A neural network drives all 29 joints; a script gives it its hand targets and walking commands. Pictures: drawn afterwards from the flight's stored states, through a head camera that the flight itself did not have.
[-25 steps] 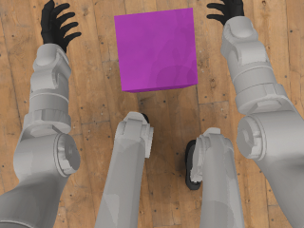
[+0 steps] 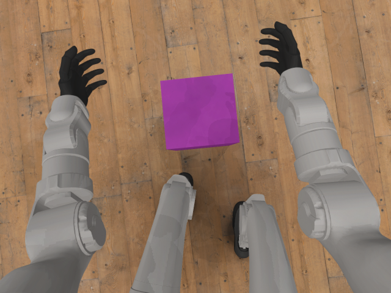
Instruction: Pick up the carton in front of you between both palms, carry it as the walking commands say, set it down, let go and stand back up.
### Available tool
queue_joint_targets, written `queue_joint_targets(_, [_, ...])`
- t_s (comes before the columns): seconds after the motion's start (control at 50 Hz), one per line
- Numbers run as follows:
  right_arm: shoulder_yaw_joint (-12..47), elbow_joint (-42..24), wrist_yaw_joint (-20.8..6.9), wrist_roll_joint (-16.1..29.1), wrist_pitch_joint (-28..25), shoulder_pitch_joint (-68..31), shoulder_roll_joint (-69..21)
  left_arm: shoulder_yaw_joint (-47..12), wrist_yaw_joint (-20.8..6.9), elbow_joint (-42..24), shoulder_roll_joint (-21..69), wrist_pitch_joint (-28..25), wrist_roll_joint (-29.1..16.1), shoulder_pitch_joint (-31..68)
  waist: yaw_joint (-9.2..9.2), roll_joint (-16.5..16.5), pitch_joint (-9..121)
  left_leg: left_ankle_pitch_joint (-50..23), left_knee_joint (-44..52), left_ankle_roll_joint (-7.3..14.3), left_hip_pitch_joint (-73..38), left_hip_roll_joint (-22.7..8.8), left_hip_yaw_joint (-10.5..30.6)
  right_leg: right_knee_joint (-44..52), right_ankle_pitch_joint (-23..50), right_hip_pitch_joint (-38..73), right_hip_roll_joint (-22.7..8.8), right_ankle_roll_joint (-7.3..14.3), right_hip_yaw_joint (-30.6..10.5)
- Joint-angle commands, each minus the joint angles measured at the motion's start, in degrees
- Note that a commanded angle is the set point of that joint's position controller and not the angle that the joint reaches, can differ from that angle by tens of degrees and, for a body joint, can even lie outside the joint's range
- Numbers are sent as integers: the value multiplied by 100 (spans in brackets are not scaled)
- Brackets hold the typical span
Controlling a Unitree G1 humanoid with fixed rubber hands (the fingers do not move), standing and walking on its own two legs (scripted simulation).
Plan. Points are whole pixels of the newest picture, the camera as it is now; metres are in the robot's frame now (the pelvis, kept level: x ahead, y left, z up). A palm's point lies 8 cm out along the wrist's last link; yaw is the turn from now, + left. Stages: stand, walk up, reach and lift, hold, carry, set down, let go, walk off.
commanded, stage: set down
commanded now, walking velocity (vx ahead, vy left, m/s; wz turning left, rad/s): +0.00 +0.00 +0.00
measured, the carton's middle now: (199, 117) +0.46 +0.09 -0.47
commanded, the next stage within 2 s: let go in 0.06 s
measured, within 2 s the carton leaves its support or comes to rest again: neither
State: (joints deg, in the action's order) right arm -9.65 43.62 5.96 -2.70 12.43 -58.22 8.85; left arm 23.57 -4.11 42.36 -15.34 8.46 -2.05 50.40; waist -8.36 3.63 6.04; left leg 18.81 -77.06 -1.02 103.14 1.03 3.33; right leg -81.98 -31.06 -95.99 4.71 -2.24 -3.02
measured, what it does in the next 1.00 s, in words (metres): rises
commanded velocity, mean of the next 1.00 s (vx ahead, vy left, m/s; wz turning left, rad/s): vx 0.00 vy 0.00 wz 0.00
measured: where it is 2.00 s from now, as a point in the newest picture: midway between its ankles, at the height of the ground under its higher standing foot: (210, 223)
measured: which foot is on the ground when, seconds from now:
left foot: down 0.00-1.00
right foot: down 0.00-1.00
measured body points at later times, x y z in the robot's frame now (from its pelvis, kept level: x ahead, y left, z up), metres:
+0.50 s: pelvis +0.05 +0.03 +0.13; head +0.26 +0.05 +0.53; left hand +0.34 +0.30 +0.02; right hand +0.40 -0.12 +0.01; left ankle +0.11 +0.12 -0.56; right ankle +0.04 -0.13 -0.56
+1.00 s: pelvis +0.10 -0.02 +0.19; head +0.14 -0.02 +0.63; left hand +0.26 +0.22 +0.11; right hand +0.29 -0.24 +0.10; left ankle +0.11 +0.12 -0.56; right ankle +0.04 -0.13 -0.56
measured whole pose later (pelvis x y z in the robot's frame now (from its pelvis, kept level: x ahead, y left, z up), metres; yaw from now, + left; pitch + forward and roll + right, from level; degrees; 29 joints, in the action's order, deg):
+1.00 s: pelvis +0.10 -0.02 +0.19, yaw +3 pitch +2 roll +1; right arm -2.6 26.5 -1.6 -1.1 2.0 11.6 11.4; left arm 2.6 -4.2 24.1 -12.5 3.0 -0.4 -13.7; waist -0.7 1.4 -3.1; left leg 10.3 -23.1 -1.6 14.6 1.0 3.0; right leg -26.2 -19.5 -8.2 1.1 1.2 -4.1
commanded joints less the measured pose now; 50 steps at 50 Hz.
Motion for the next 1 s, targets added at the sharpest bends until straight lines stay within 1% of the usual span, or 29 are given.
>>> queue_joint_targets(0.0, [-52, -539, -37, -35, -194, -1037, 300, 117, -16, -577, -746, -191, 96, 778, -368, -57, 5197, -2454, 788, -216, -4951, 195, -856, 1407, 1077, 1584, 282, -125, 606])
queue_joint_targets(0.08, [-141, -441, -64, -146, -300, -799, 197, 133, -63, -470, -639, -301, 236, 609, -302, -55, 4970, -2483, 1209, -189, -5218, 146, -777, 1872, 1171, 1826, 223, -142, 541])
queue_joint_targets(0.14, [-213, -562, 14, -314, -328, -221, 39, 54, -151, -552, -600, -335, 354, 153, -202, -61, 5194, -2730, 1500, -149, -5801, 141, -734, 2232, 1469, 2283, 212, -181, 514])
queue_joint_targets(0.2, [-236, -917, 130, -479, -350, 611, -184, -104, -264, -806, -562, -342, 502, -580, -134, -138, 5349, -3031, 1806, -84, -6575, 133, -667, 2612, 1766, 2719, 213, -216, 498])
queue_joint_targets(0.24, [-207, -1256, 206, -536, -391, 1201, -306, -263, -335, -1046, -572, -357, 576, -1126, -124, -218, 5243, -3116, 2036, -34, -7098, 120, -595, 2883, 1811, 2936, 214, -218, 500])
queue_joint_targets(0.28, [-157, -1610, 252, -527, -455, 1634, -379, -456, -390, -1282, -601, -391, 593, -1576, -129, -310, 4908, -3045, 2280, 3, -7519, 90, -510, 3154, 1696, 3071, 206, -194, 501])
queue_joint_targets(0.34, [-50, -2005, 250, -483, -557, 2152, -401, -751, -434, -1592, -597, -458, 525, -2130, -74, -458, 4191, -2694, 2661, 27, -7978, 30, -372, 3539, 1327, 3255, 157, -129, 486])
queue_joint_targets(0.4, [3, -2090, 165, -441, -696, 2770, -336, -1026, -427, -1750, -534, -543, 418, -2728, 34, -561, 3608, -2357, 3023, 28, -8448, 3, -185, 3839, 1053, 3444, 106, -57, 468])
queue_joint_targets(0.46, [24, -1980, 17, -387, -859, 3518, -216, -1307, -376, -1818, -378, -632, 299, -3454, 154, -652, 3135, -2332, 3339, 1, -9011, -44, -7, 4088, 990, 3702, 77, 12, 456])
queue_joint_targets(0.54, [62, -1794, -172, -322, -1074, 4418, -34, -1599, -247, -1979, -202, -757, 162, -4351, 283, -730, 2543, -2614, 3727, -32, -9653, -87, 116, 4450, 1070, 4259, 42, 102, 451])
queue_joint_targets(0.64, [155, -1712, -361, -209, -1321, 5325, 198, -1857, -73, -2266, -82, -910, 107, -5318, 383, -811, 1851, -3199, 4195, -84, -10312, -118, 128, 5020, 1412, 5193, -14, 180, 435])
queue_joint_targets(0.68, [201, -1735, -426, -166, -1387, 5626, 293, -1916, -15, -2374, -56, -941, 108, -5641, 444, -770, 1564, -3290, 4387, -106, -10442, -106, 90, 5255, 1606, 5651, -38, 185, 422])
queue_joint_targets(0.72, [259, -1768, -488, -122, -1423, 5897, 360, -1952, 26, -2429, -66, -952, 113, -5872, 513, -665, 1251, -3179, 4585, -119, -10426, -63, 2, 5480, 1865, 6184, -76, 173, 397])
queue_joint_targets(0.82, [444, -1958, -634, 0, -1379, 6437, 499, -1979, 48, -2445, -169, -889, 89, -6170, 669, -220, 437, -2615, 5043, -79, -10425, 101, -227, 6023, 2372, 7289, -237, 117, 255])
queue_joint_targets(0.9, [577, -2176, -722, 113, -1228, 6708, 580, -1942, 15, -2378, -274, -728, 124, -6214, 771, 100, -151, -2260, 5182, -39, -10589, 246, -355, 6294, 2512, 7492, -380, 100, 112])
queue_joint_targets(0.94, [641, -2266, -762, 178, -1125, 6779, 583, -1910, -8, -2338, -310, -624, 162, -6207, 787, 155, -382, -2134, 5182, -27, -10687, 306, -405, 6390, 2555, 7460, -460, 96, 39])
queue_joint_targets(0.98, [695, -2347, -802, 240, -1030, 6829, 592, -1872, -21, -2301, -332, -528, 209, -6235, 780, 129, -518, -2105, 5173, -20, -10766, 351, -442, 6446, 2721, 7484, -524, 73, -19])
